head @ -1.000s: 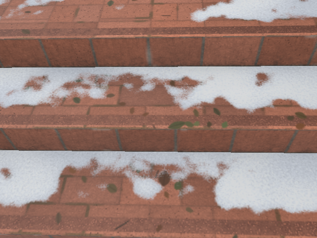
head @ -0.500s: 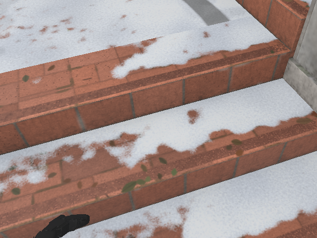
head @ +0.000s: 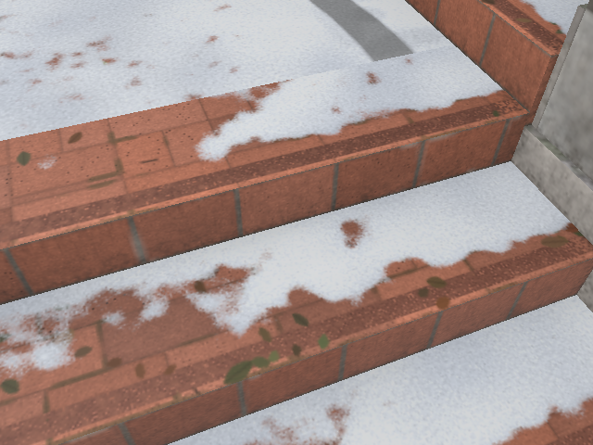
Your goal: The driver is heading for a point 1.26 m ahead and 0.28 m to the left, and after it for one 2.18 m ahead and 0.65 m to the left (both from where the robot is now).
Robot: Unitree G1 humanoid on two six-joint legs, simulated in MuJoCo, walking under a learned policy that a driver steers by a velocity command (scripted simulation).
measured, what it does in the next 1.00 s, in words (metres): stands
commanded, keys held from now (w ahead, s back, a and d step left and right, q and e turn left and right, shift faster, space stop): no key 1.00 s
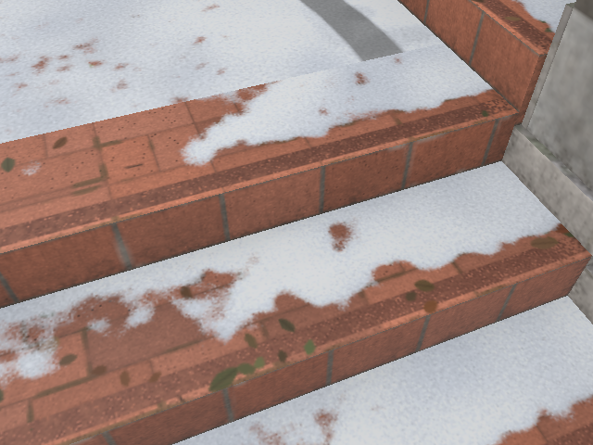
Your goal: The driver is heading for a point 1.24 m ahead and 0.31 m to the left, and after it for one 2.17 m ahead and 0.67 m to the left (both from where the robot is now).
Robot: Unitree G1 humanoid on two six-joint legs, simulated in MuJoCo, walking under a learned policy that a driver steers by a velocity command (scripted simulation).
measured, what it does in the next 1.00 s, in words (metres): climbs: left foot 0.15 m higher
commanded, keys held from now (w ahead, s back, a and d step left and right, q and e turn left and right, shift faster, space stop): no key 0.20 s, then w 0.80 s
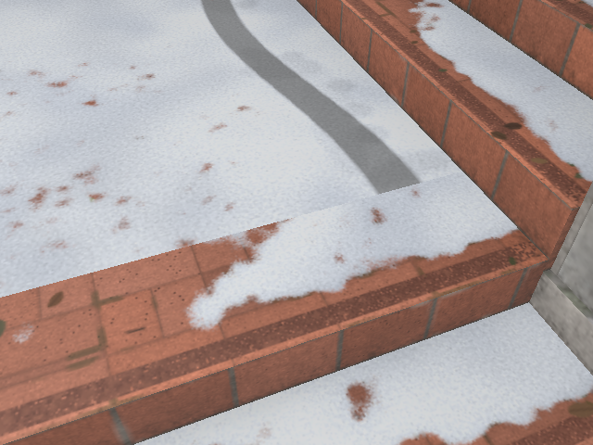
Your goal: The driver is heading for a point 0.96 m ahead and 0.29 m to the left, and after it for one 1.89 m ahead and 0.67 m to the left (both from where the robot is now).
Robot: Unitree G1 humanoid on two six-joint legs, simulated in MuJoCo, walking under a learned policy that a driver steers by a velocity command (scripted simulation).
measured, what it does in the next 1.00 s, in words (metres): climbs: right foot 0.15 m higher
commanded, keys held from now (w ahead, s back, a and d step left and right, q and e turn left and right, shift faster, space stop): w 0.44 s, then w+q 0.56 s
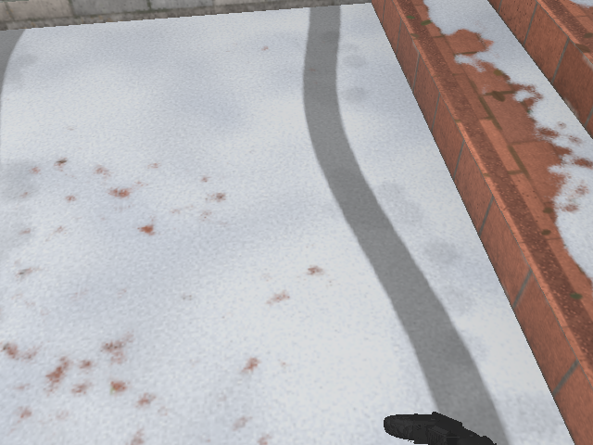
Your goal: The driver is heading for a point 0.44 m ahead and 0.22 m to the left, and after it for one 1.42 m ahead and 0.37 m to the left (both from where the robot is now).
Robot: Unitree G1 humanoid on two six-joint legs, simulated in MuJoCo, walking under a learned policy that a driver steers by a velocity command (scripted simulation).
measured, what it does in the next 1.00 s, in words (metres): climbs, turning left: left foot 0.15 m higher, then right foot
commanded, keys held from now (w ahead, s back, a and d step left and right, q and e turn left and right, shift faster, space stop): w+q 1.00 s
